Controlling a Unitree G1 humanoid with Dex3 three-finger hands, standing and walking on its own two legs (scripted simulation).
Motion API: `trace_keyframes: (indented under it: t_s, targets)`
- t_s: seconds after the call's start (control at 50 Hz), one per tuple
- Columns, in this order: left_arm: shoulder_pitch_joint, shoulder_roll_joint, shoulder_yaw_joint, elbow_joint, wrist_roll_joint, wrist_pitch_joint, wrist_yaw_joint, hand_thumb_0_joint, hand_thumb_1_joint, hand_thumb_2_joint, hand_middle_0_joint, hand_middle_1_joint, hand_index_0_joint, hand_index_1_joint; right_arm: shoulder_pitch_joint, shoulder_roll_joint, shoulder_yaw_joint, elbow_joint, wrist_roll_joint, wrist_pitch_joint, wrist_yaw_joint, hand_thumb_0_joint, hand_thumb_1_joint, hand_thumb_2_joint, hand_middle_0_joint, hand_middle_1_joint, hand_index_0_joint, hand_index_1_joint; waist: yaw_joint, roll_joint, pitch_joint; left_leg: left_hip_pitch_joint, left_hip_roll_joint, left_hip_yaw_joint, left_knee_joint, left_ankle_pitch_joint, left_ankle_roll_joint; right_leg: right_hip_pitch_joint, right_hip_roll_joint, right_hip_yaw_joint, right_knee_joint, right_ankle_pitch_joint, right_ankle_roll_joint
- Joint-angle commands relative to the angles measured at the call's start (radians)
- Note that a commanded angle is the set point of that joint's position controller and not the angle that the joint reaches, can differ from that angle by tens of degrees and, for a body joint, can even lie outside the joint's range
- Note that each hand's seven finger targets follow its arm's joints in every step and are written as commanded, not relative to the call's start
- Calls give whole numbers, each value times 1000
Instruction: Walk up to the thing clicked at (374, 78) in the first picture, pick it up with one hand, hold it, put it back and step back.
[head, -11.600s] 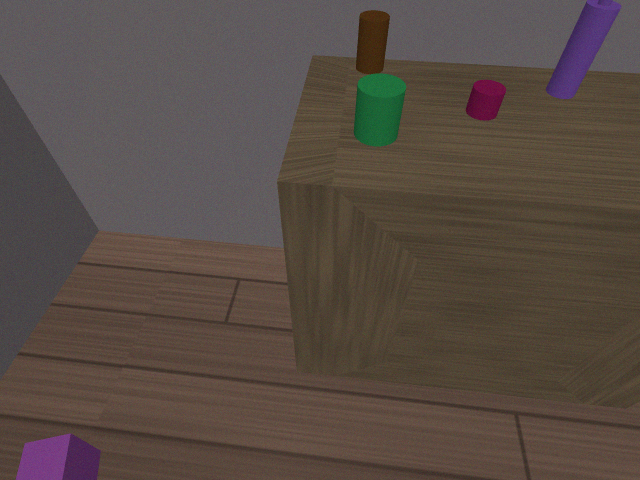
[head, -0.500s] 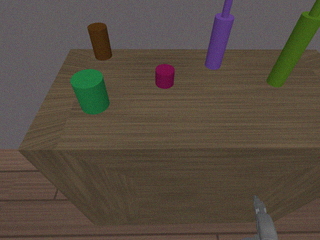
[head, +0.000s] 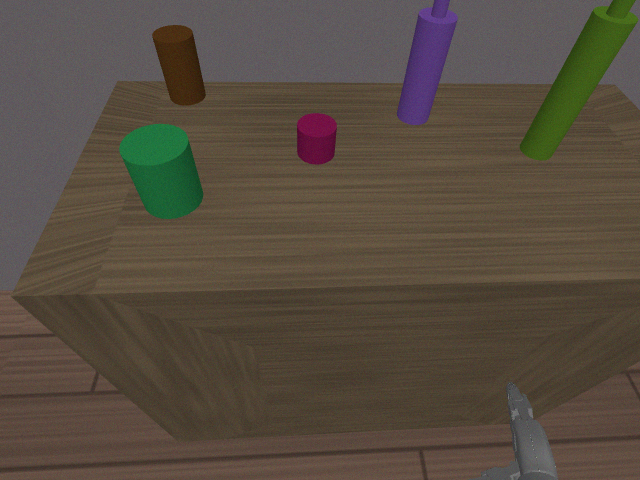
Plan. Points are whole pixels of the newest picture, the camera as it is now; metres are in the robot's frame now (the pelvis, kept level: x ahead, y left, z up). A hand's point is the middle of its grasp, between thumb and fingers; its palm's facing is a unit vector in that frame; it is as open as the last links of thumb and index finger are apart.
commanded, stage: go down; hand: left
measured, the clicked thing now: (164, 172) +0.51 +0.20 +0.09
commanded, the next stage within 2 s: approach in 0.36 s
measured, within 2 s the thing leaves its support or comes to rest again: neither
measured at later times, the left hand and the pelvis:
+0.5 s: hand out of the picture +0.42 +0.38 +0.24, palm faces +0.19 -0.98 +0.01, open 17.7 cm; pelvis +0.01 +0.01 +0.00, yaw -1 degrees
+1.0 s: hand (110, 179) +0.48 +0.25 +0.12, palm faces +0.05 -1.00 +0.06, open 17.7 cm; pelvis -0.01 +0.00 -0.02, yaw -2 degrees
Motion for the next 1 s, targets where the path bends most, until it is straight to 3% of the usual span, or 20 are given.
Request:
trace_keyframes:
  t_s: [0.0, 0.04, 0.08, 0.14, 0.16, 0.22, 0.3, 0.34, 0.4, 0.42, 0.44, 0.5, 0.54, 0.66, 0.78, 0.84, 0.88, 0.9, 0.96, 0.98]
  targets:
    - [-425, 386, 45, -199, -24, -78, 9, 0, -611, 64, -38, -40, -41, -43, -81, -180, -77, -137, -4, -52, -18, 0, 539, -52, 49, 50, 49, 50, -3, 159, -325, 282, -13, -20, -13, 352, 9, 5, 17, -14, -28, 267, -35]
    - [-431, 361, 26, -188, -22, -83, 5, 0, -611, 62, -40, -39, -43, -42, -106, -148, -45, -157, 0, -54, -12, 0, 538, -52, 49, 50, 49, 50, -4, 173, -326, 295, -7, -26, -10, 368, 5, -14, 20, -16, -27, 261, -40]
    - [-441, 357, 21, -178, -16, -83, 13, 0, -596, 63, -39, -37, -42, -41, -93, -157, -63, -128, -2, -51, -13, 0, 539, -52, 49, 50, 49, 50, -2, 179, -323, 289, -5, -27, -8, 367, 3, -26, 23, -16, -23, 255, -42]
    - [-440, 369, 25, -171, -19, -83, 14, 0, -608, 67, -39, -40, -42, -44, -88, -144, -41, -142, -1, -52, -9, 0, 540, -52, 49, 50, 49, 50, 4, 182, -336, 282, -5, -26, 0, 379, 2, -14, 23, -16, -22, 261, -42]
    - [-448, 379, 33, -180, -20, -85, 15, 0, -609, 75, -37, -40, -38, -45, -59, -172, -71, -132, -3, -52, -9, 0, 542, -52, 49, 50, 49, 50, -9, 195, -346, 299, 0, -28, 1, 395, -3, -29, 27, -17, -18, 261, -45]
    - [-442, 385, 30, -167, -9, -88, 16, 0, -586, 79, -35, -37, -36, -43, -56, -152, -46, -129, -3, -51, -1, 0, 540, -52, 49, 50, 49, 50, 5, 208, -344, 298, 6, -32, 6, 423, -10, -42, 30, -20, -18, 255, -50]
    - [-430, 378, 35, -162, -16, -89, 13, 0, -605, 78, -36, -40, -38, -45, -41, -163, -62, -133, -4, -56, 2, 0, 540, -52, 49, 50, 49, 50, -5, 208, -360, 314, 11, -33, 18, 474, -10, -44, 31, -19, -11, 289, -47]
    - [-447, 354, 23, -181, -22, -91, 12, 0, -596, 76, -38, -42, -40, -47, -88, -133, -29, -175, 0, -59, 6, 0, 542, -52, 49, 50, 49, 50, 5, 189, -365, 294, 3, -28, 22, 459, -2, -19, 27, -14, -13, 301, -43]
    - [-472, 396, 39, -200, -10, -88, 20, 0, -611, 69, -41, -47, -45, -51, -91, -189, -74, -191, -4, -63, -1, 0, 535, -53, 49, 50, 49, 50, -4, 193, -402, 317, 5, -29, 25, 470, -3, -16, 26, -14, -10, 308, -42]
    - [-448, 389, 37, -190, -6, -82, 23, 0, -584, 82, -34, -43, -37, -47, -78, -180, -67, -179, -6, -60, 1, 0, 540, -52, 49, 50, 49, 50, 6, 198, -388, 316, 5, -30, 23, 474, -6, -13, 28, -16, -10, 305, -44]
    - [-436, 369, 27, -178, -6, -78, 25, 0, -590, 151, -51, -79, -28, -109, -72, -145, -44, -153, -3, -53, 6, 0, 535, -53, 49, 50, 49, 50, 13, 192, -355, 290, 4, -30, 20, 464, -4, -19, 29, -14, -11, 299, -45]
    - [-395, 321, 4, -149, -7, -73, 25, 0, -537, 88, -32, -40, -17, -58, -42, -117, -23, -144, 0, -46, 10, 0, 565, -47, 48, 51, 49, 51, 10, 164, -326, 264, -1, -22, 21, 453, 1, -19, 28, -14, -11, 304, -40]
    - [-373, 297, -13, -129, -6, -78, 23, 0, -549, 91, -30, -41, -16, -59, -49, -135, -37, -177, 1, -49, 12, 0, 564, -47, 48, 51, 49, 51, -5, 133, -314, 255, -1, -21, 18, 438, 5, -25, 30, -17, -7, 304, -39]
    - [-420, 149, -60, -145, -39, -142, 28, 0, -575, 107, -24, -51, -10, -70, -65, -116, -21, -209, -6, -60, 27, 0, 568, -47, 48, 51, 48, 51, -44, 133, -325, 289, 5, -23, 44, 413, 7, -120, 30, -17, 16, 271, -34]
    - [-454, 27, -93, -225, -58, -218, 100, 0, -574, 98, -24, -47, -15, -62, -15, -129, -36, -219, -12, -57, 49, 0, 565, -47, 49, 51, 49, 51, -70, 194, -372, 336, 16, -33, 87, 426, -4, -207, 29, -20, 55, 239, -33]
    - [-483, 16, -96, -280, -44, -250, 165, 0, -586, 88, -33, -45, -25, -58, 5, -163, -65, -270, -17, -53, 62, 0, 559, -48, 49, 51, 49, 51, -78, 206, -428, 349, 29, -41, 116, 458, -12, -226, 31, -21, 80, 242, -36]
    - [-499, 10, -89, -280, -40, -267, 210, 0, -594, 89, -40, -52, -34, -64, 38, -126, -45, -246, -15, -37, 80, 0, 553, -49, 49, 51, 49, 51, -73, 216, -403, 316, 28, -43, 130, 439, -9, -242, 31, -18, 91, 229, -36]
    - [-494, 23, -72, -285, -44, -281, 231, 0, -552, 69, -20, -37, -25, -37, 25, -152, -67, -282, -15, -35, 84, 0, 565, -46, 48, 51, 49, 51, -67, 196, -421, 302, 30, -43, 141, 448, -10, -217, 31, -16, 99, 245, -35]
    - [-504, 49, -46, -302, -30, -314, 297, 0, -556, 68, -34, -45, -38, -45, 15, -120, -51, -287, -21, -15, 109, 0, 550, -49, 49, 51, 49, 51, -41, 228, -451, 250, 28, -39, 166, 433, -5, -183, 29, -9, 136, 249, -36]
    - [-517, 41, -47, -301, -20, -320, 320, 0, -560, 66, -37, -43, -40, -45, 22, -145, -82, -308, -25, -11, 113, 0, 545, -50, 49, 51, 49, 51, -51, 223, -467, 241, 31, -39, 174, 442, -4, -183, 30, -8, 146, 259, -38]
